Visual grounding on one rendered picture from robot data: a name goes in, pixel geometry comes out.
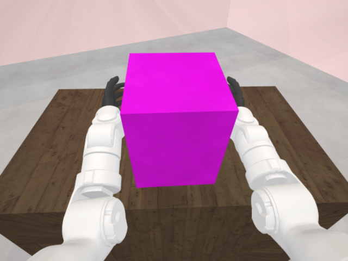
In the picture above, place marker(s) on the robot left forearm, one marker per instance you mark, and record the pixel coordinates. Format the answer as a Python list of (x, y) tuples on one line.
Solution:
[(100, 176)]

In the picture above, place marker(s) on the robot right upper arm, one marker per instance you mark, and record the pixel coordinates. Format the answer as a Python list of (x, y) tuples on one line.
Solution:
[(288, 214)]

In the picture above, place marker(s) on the robot left hand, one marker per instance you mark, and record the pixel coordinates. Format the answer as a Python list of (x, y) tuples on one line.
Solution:
[(110, 96)]

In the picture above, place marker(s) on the pedestal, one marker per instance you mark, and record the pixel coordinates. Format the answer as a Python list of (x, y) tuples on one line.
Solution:
[(206, 222)]

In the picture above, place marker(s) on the robot left upper arm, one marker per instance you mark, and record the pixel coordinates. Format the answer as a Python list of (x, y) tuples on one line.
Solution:
[(92, 227)]

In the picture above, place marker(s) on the robot right hand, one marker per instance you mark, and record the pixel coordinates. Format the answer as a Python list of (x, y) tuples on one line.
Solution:
[(236, 91)]

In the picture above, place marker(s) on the robot right forearm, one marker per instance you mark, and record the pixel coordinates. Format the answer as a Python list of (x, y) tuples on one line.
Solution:
[(262, 164)]

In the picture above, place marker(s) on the carton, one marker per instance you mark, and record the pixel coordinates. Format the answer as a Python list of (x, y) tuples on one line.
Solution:
[(178, 114)]

